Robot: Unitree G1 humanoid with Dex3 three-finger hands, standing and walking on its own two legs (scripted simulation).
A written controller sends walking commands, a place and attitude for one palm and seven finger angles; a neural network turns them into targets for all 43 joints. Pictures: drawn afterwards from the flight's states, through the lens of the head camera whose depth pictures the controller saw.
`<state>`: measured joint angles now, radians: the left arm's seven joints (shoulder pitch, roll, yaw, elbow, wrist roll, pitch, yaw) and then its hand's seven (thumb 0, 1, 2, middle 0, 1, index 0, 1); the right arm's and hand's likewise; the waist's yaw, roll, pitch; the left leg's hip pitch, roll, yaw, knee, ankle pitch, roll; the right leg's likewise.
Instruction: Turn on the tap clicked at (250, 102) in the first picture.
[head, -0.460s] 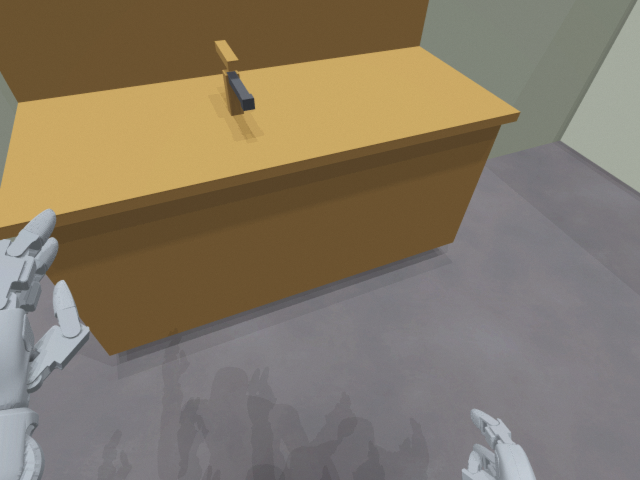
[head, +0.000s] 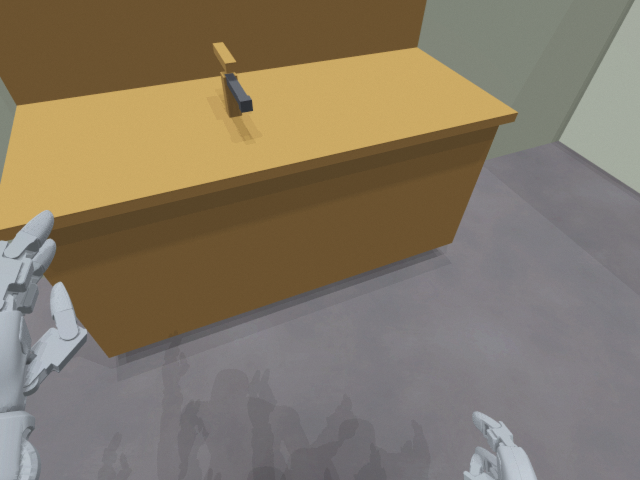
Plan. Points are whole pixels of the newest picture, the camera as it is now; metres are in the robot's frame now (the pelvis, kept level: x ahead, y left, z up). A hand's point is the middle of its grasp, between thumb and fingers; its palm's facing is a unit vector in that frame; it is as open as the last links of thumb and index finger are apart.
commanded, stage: walk to a spot facing it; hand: left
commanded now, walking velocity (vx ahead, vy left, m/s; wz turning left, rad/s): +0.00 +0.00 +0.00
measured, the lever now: (245, 104) +0.90 +0.23 +0.03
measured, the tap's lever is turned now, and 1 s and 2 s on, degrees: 0 0 0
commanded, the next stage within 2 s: turn to face it in 1.14 s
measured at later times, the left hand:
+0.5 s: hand (150, 314) +0.23 +0.19 +0.16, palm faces +0.29 -0.88 -0.37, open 7.4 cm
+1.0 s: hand (304, 213) +0.36 +0.05 +0.19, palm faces +0.02 -0.87 -0.49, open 7.4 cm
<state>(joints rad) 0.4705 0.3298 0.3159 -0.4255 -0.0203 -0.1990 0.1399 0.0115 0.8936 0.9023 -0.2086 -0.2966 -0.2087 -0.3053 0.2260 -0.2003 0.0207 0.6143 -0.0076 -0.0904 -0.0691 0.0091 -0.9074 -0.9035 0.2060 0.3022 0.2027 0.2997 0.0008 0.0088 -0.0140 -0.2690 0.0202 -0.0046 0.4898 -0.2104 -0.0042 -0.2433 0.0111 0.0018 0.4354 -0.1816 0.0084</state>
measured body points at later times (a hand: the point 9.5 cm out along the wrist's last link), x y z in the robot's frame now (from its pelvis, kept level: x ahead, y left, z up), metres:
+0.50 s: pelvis -0.01 -0.02 -0.02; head +0.00 -0.02 +0.43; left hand +0.21 +0.23 +0.18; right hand +0.12 -0.27 -0.10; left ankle +0.03 +0.12 -0.74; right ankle +0.03 -0.13 -0.74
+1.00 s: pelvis +0.06 -0.08 +0.00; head +0.08 -0.10 +0.45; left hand +0.35 +0.10 +0.21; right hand +0.10 -0.37 -0.09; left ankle +0.17 +0.06 -0.67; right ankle +0.03 -0.12 -0.74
